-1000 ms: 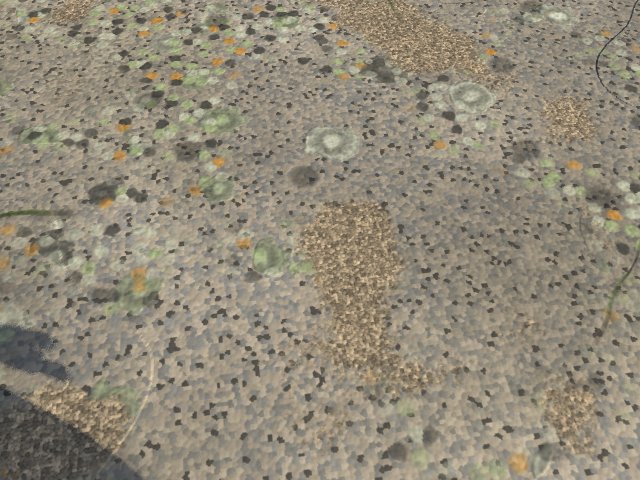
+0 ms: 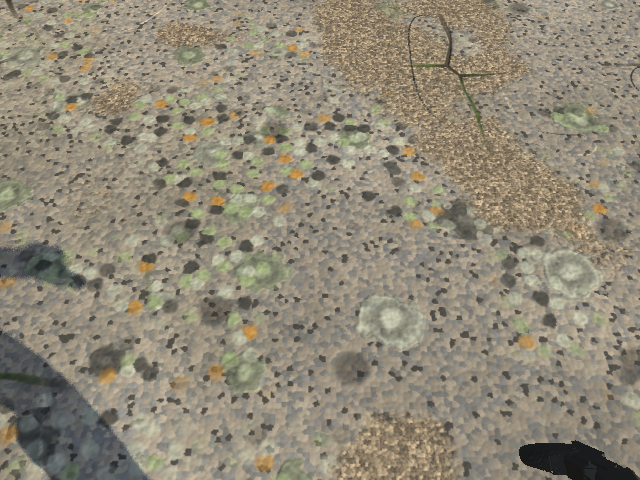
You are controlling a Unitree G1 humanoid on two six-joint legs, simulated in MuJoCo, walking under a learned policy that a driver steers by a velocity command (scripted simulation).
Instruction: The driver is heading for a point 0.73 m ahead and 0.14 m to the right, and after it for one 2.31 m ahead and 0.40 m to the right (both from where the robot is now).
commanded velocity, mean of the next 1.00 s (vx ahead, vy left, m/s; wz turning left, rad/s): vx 0.37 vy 0.00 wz -0.35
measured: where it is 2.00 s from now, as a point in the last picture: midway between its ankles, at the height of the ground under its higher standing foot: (408, 303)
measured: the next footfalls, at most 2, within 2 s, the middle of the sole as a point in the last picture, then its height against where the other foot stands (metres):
right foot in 0.54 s outside the picture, level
left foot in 1.16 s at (364, 455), level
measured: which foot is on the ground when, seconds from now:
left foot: down 0.00-0.52, up 0.54-1.00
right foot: down 0.00-0.00, up 0.02-0.52, down 0.54-1.00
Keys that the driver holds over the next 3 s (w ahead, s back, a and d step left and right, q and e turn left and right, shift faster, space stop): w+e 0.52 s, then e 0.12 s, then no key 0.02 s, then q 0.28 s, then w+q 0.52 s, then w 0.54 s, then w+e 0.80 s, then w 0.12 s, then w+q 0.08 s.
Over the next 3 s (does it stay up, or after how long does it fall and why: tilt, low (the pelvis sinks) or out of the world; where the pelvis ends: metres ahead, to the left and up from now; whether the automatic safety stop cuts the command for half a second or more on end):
stays up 1.35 -0.19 0.02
